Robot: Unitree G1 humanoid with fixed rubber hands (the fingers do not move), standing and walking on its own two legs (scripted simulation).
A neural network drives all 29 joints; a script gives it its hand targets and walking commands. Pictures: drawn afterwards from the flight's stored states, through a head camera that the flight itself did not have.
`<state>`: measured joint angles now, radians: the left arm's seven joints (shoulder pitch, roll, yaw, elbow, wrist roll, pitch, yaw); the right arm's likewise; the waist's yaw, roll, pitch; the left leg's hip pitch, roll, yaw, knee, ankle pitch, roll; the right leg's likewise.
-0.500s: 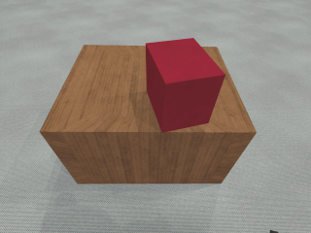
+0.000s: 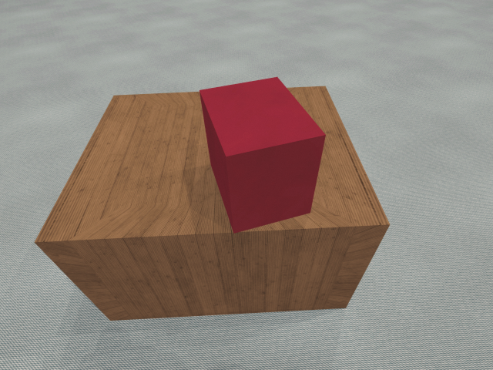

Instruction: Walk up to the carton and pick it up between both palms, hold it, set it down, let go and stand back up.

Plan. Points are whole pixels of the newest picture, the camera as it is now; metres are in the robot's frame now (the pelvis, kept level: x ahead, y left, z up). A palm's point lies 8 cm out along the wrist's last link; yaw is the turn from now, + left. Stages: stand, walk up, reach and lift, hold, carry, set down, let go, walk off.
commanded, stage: walk up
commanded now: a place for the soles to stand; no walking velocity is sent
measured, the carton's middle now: (256, 153) +0.68 -0.02 -0.04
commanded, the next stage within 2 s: none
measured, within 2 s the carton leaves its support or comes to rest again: neither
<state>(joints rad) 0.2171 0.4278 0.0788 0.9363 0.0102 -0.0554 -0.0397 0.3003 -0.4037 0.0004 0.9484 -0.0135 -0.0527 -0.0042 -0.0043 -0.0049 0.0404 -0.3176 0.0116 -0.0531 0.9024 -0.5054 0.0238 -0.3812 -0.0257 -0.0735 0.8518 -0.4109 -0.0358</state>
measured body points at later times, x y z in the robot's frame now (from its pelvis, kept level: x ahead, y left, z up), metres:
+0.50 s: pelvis +0.16 +0.02 +0.01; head +0.20 +0.03 +0.45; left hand +0.18 +0.35 -0.11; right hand +0.29 -0.28 -0.10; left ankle +0.25 +0.15 -0.70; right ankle +0.04 -0.08 -0.67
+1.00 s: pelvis +0.22 +0.00 +0.01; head +0.26 -0.02 +0.46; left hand +0.27 +0.33 -0.09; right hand +0.32 -0.30 -0.12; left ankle +0.20 +0.14 -0.68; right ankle +0.29 -0.10 -0.70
